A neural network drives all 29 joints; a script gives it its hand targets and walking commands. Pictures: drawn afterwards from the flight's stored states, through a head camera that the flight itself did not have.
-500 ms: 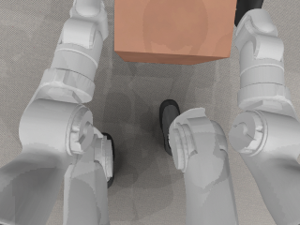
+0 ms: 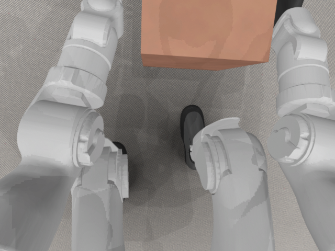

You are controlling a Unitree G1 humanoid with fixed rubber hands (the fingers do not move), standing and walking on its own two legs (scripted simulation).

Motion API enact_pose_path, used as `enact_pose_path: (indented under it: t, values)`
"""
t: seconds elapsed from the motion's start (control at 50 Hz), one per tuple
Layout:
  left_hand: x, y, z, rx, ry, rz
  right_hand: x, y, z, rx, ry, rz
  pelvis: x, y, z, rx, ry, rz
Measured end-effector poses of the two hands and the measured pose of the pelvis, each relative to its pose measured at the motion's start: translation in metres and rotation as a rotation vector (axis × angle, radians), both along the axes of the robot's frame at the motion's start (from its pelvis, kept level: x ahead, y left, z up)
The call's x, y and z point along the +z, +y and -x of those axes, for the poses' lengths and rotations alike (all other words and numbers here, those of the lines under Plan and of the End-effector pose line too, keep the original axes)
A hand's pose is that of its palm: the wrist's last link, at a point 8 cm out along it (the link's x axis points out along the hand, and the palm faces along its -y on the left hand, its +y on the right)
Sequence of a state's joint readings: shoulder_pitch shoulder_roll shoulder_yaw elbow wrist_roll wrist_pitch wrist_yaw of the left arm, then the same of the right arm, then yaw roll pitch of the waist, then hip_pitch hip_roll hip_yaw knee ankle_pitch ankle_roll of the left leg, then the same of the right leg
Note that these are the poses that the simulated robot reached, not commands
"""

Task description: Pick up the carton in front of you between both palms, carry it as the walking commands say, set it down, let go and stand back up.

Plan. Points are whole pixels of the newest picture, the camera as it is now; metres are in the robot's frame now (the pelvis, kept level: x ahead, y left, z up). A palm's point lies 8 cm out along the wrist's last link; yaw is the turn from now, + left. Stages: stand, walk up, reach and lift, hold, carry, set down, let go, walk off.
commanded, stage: set down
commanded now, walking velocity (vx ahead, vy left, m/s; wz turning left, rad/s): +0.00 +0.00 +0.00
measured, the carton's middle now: (193, 15) +0.51 -0.16 -0.25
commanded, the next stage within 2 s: let go in 1.68 s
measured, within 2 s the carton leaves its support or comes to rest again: rests again in 0.30 s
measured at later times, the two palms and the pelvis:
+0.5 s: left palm out of the picture +0.56 +0.01 -0.19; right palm (282, 24) +0.46 -0.32 -0.20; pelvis -0.01 +0.00 +0.00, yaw -1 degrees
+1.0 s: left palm out of the picture +0.58 +0.00 -0.06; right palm out of the picture +0.47 -0.36 -0.07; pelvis -0.01 -0.01 +0.05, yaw -2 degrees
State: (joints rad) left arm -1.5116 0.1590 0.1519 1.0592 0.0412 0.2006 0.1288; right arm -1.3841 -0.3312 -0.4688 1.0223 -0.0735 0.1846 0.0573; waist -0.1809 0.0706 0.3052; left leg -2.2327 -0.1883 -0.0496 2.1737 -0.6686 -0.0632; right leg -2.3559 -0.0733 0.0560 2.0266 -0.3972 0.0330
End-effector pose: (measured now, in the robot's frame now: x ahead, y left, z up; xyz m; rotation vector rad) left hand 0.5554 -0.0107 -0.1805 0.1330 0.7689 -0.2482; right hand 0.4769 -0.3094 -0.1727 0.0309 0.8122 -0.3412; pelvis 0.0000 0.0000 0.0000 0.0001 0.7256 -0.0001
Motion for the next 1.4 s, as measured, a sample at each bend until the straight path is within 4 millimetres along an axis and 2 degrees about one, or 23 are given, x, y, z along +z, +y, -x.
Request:
enact_pose_path:
  t: [0.4,0.56,0.66,0.74,0.84,0.96,1.06,1.24,1.4]
  values:
    - [-0.004,0.004,0.0,-0.048,-0.038,0.015,-0.007,-0.001,0.007,-0.021,-0.02,-0.03,-0.005,0.001,0.003,-0.008,-0.043,0.007]
    - [-0.015,0.037,-0.011,0.005,-0.061,-0.047,-0.027,-0.023,0.024,-0.111,0.005,0.025,-0.002,-0.002,0.006,-0.009,-0.078,0.009]
    - [-0.008,0.038,-0.017,0.004,-0.085,-0.037,-0.019,-0.033,0.016,-0.121,-0.047,0.031,-0.001,-0.005,0.006,-0.01,-0.076,0.005]
    - [0.011,0.027,-0.02,0.003,-0.132,-0.021,-0.001,-0.037,0.007,-0.119,-0.104,0.031,0.0,-0.007,0.006,-0.021,-0.077,-0.001]
    - [0.05,0.017,-0.024,0.014,-0.183,-0.038,0.037,-0.041,0.003,-0.115,-0.171,0.027,0.011,-0.007,0.007,-0.046,-0.072,-0.016]
    - [0.101,0.012,-0.028,0.033,-0.155,-0.067,0.084,-0.045,0.009,-0.121,-0.17,0.015,0.04,-0.006,0.006,-0.067,-0.04,-0.036]
    - [0.136,0.014,-0.033,0.049,-0.14,-0.07,0.118,-0.046,0.009,-0.114,-0.172,0.017,0.063,-0.007,0.003,-0.08,0.001,-0.049]
    - [0.177,0.025,-0.035,0.062,-0.156,-0.062,0.164,-0.044,0.004,-0.096,-0.173,0.037,0.102,-0.013,-0.007,-0.08,0.063,-0.056]
    - [0.22,0.024,-0.033,0.056,-0.165,-0.061,0.212,-0.05,0.008,-0.097,-0.173,0.045,0.142,-0.015,-0.018,-0.082,0.087,-0.049]
